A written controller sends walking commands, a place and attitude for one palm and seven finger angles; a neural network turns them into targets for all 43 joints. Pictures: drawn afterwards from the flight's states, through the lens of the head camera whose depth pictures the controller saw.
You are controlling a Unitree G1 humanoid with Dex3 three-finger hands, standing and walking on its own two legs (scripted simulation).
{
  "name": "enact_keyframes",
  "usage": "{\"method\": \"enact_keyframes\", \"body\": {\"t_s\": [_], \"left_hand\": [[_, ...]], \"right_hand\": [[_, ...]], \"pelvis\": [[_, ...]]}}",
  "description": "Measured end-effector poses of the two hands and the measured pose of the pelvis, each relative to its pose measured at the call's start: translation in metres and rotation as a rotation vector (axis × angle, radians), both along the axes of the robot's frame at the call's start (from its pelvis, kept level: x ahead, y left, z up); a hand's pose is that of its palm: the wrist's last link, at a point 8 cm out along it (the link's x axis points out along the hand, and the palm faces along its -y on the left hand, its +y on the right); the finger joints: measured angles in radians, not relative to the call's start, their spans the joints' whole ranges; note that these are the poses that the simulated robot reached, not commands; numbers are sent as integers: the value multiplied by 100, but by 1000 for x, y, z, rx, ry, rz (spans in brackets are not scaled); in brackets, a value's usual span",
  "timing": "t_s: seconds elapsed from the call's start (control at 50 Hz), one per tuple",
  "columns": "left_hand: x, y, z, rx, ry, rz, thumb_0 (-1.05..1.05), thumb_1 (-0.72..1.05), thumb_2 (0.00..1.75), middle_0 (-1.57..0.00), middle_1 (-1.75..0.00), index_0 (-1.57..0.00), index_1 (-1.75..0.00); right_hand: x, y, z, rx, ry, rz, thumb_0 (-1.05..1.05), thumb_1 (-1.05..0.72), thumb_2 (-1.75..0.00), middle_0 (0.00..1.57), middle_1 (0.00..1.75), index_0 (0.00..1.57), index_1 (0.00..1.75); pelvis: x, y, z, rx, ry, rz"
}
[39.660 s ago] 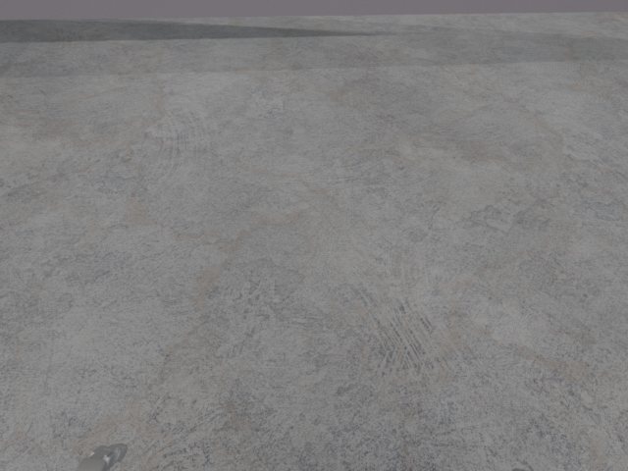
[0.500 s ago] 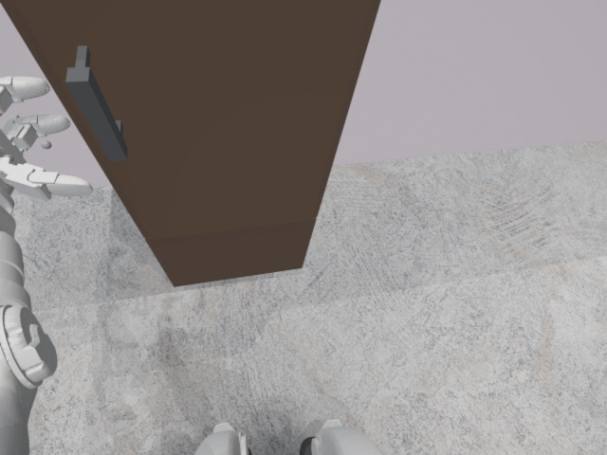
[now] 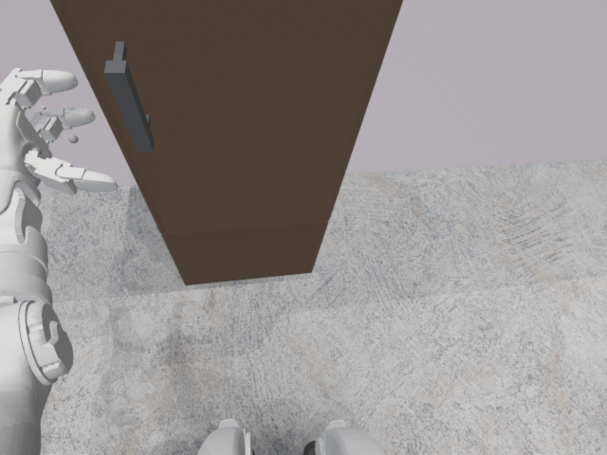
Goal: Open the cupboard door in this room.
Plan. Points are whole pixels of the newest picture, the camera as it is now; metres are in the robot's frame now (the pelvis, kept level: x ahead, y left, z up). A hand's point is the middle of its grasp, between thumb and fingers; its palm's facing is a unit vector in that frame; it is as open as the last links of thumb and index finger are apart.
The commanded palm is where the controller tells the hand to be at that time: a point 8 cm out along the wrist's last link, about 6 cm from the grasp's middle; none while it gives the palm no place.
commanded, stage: move the hooked fingers beside the handle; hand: left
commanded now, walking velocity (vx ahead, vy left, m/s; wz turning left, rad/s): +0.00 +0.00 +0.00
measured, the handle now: (133, 100) +0.56 +0.21 +0.09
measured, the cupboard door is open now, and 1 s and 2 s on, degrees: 0 0 0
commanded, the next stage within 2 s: slide the fingers in behind the handle in 0.04 s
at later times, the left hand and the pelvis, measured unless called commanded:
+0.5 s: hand (104, 137) +0.49 +0.23 +0.09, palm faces +0.09 -1.00 +0.00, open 14.0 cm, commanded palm +0.46 +0.27 +0.09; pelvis +0.00 +0.00 +0.00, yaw -1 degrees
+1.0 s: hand (118, 141) +0.49 +0.21 +0.09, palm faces +0.13 -0.99 -0.01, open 14.0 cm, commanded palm +0.46 +0.24 +0.09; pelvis +0.00 -0.01 +0.00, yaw +1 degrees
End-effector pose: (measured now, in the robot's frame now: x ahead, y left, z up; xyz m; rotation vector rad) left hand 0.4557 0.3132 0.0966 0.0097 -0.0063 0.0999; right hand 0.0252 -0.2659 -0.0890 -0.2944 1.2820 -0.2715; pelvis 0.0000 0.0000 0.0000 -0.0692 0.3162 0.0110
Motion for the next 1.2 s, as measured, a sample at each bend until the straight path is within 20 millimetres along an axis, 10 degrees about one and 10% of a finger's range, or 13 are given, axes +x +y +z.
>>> {"method": "enact_keyframes", "body": {"t_s": [0.34, 0.84, 1.2], "left_hand": [[13, -22, -5, -5, 14, -24, -1, -49, 30, -30, -120, -30, -120], [2, -46, -7, -14, 21, 0, -1, -50, 30, -30, -121, -30, -120], [1, -52, -6, 7, 14, 46, -1, -50, 30, -28, -121, -26, -123]], "right_hand": [[-48, 2, -1, 8, 98, -59, 1, -91, -90, 21, 30, 20, 30], [-2, -3, -7, 40, -7, 1, 1, -91, -90, 21, 30, 20, 30], [-18, -5, -15, 63, 51, 17, 1, -91, -90, 21, 30, 20, 30]], "pelvis": [[-3, 0, -2, 2, 18, -11], [0, -7, 0, 12, -5, 5], [-2, -12, -3, 11, 1, 29]]}}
